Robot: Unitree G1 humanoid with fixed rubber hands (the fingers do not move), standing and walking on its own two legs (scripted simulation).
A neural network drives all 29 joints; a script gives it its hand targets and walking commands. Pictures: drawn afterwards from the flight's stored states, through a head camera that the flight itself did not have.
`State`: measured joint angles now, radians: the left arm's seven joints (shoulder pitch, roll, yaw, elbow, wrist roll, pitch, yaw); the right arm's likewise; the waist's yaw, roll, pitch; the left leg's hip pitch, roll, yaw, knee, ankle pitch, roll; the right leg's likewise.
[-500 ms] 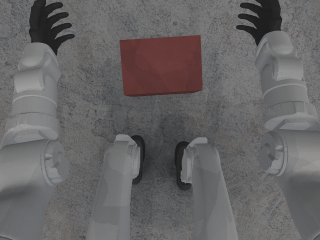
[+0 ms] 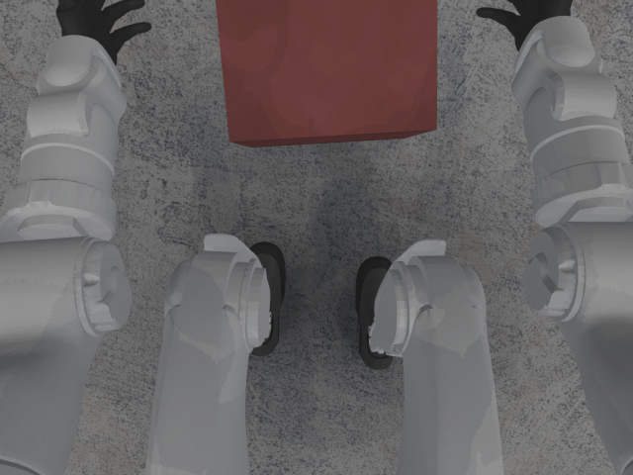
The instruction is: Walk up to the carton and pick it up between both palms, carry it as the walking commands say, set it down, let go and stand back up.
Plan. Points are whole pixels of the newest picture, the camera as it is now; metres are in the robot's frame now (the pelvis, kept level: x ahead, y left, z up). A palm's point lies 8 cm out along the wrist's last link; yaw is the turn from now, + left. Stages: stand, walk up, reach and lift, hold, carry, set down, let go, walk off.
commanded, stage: reach and lift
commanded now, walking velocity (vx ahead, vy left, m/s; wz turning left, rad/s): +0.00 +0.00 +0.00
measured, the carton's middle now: (326, 76) +0.52 +0.00 -0.32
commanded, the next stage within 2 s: none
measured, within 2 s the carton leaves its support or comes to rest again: leaves its support in 2.00 s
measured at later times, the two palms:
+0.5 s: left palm (140, 62) +0.51 +0.23 -0.24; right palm (489, 57) +0.53 -0.19 -0.24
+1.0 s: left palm (160, 62) +0.51 +0.21 -0.24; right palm (472, 55) +0.53 -0.17 -0.24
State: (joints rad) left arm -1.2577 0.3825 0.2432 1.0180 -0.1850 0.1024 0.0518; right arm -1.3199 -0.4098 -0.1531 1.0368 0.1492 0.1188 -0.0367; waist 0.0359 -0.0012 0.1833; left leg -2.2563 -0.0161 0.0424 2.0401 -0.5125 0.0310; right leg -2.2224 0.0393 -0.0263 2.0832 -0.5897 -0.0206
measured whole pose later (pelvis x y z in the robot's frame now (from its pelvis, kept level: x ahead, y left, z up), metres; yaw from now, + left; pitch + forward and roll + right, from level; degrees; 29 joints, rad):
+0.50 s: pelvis +0.00 +0.00 -0.06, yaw +0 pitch +32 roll +1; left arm -1.38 0.42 0.15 1.18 -0.28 0.02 0.07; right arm -1.41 -0.43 -0.04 1.14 0.24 0.05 -0.06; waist 0.03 0.01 0.44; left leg -2.28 0.00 0.06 2.28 -0.55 0.04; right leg -2.25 0.03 -0.04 2.33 -0.64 -0.03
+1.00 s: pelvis -0.01 +0.00 -0.06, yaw +0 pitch +32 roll +1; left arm -1.45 0.38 0.10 1.24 -0.28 0.01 0.09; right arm -1.48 -0.38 -0.01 1.22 0.24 0.04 -0.09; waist 0.03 0.01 0.45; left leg -2.28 0.00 0.05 2.24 -0.53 0.04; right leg -2.25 0.04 -0.04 2.29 -0.61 -0.04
